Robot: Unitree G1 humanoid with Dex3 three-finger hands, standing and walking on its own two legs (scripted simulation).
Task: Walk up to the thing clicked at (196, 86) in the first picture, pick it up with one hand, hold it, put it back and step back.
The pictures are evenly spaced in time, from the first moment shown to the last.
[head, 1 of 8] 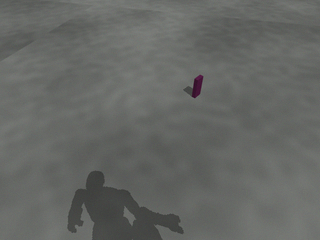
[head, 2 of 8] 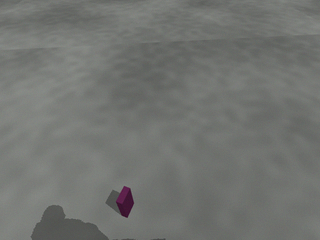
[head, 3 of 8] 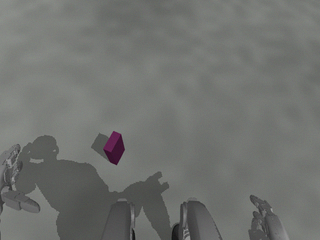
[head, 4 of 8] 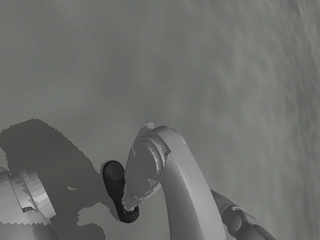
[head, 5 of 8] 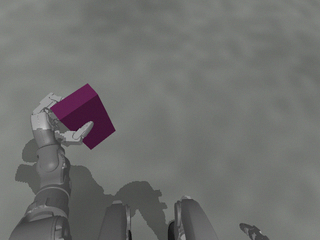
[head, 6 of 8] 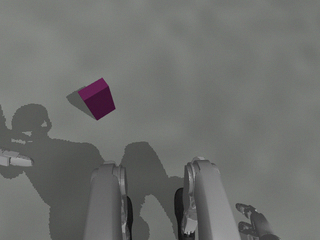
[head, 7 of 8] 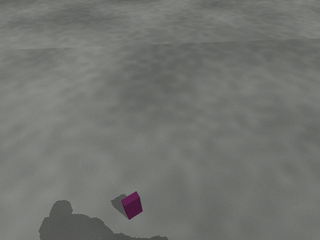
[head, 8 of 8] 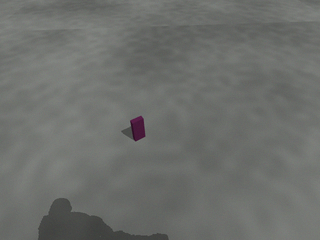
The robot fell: no
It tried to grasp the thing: yes
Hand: left
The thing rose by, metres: 0.64
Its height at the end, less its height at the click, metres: +0.00
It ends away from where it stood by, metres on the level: 0.00
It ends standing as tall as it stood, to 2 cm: yes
